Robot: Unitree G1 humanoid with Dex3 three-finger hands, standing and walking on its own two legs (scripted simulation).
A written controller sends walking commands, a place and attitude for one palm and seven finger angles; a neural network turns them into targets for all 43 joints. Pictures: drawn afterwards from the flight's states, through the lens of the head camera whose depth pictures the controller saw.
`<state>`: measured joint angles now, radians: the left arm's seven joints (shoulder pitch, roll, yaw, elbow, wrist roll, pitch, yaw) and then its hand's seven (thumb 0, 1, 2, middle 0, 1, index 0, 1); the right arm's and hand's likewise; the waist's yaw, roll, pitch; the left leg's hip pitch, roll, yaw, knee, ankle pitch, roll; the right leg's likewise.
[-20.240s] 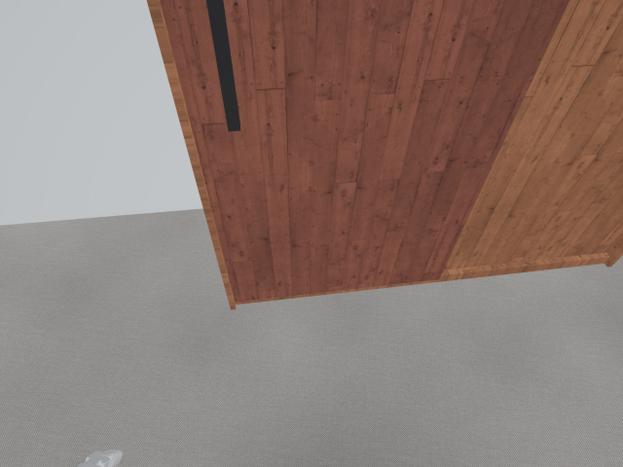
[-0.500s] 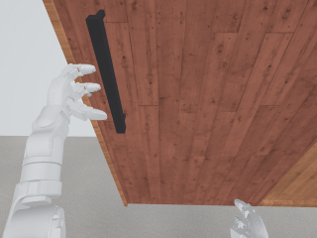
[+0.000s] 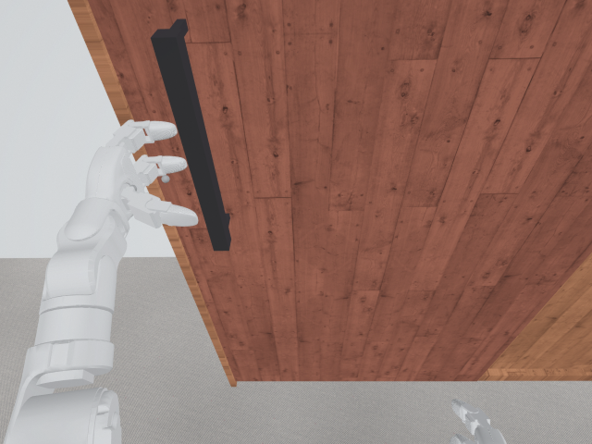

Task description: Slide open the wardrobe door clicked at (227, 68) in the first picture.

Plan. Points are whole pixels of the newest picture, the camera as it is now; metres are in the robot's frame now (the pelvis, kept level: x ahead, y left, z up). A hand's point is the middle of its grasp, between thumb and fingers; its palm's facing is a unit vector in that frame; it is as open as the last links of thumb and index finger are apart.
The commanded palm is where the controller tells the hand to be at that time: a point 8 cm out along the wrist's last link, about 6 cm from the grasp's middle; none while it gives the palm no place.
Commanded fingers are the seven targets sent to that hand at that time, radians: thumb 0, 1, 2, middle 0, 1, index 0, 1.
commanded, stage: feel for the door with the fingertips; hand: left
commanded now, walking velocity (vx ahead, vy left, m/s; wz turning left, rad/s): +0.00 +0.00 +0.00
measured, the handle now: (204, 154) +0.44 +0.15 +0.19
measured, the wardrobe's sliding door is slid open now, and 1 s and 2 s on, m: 0.00 0.00 0.00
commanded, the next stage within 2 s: slide the fingers in behind the handle in 0.76 s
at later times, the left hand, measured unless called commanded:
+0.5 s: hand (181, 177) +0.39 +0.17 +0.20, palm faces +0.07 -1.00 +0.00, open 14.0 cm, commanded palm +0.36 +0.22 +0.20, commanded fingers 0.00 -0.50 0.30 -0.30 -1.20 -0.30 -1.20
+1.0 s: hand (180, 169) +0.40 +0.17 +0.20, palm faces +0.06 -1.00 +0.00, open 13.7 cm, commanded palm +0.37 +0.22 +0.20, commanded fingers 0.00 -0.50 0.30 -0.30 -1.20 -0.30 -1.20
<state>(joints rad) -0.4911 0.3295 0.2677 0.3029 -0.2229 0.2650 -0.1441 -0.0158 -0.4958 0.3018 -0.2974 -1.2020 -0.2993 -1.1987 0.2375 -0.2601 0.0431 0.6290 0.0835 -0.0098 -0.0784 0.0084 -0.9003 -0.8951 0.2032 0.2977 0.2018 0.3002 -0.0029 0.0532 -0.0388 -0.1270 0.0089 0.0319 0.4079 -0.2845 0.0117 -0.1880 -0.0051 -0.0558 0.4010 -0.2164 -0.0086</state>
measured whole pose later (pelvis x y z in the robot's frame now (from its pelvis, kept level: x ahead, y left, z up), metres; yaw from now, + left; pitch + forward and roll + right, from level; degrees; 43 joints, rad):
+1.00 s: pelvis -0.02 +0.00 +0.00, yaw +0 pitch +0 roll +0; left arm -0.65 0.31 0.24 0.51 -0.19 0.19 -0.10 -0.02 -0.50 0.30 -0.35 -1.24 -0.34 -1.23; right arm 0.26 -0.26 0.04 0.66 0.07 -0.02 -0.08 0.01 -0.90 -0.89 0.20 0.30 0.20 0.30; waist -0.01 0.04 -0.03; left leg -0.16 0.01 0.03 0.41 -0.26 0.01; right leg -0.21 -0.01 -0.06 0.38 -0.18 -0.01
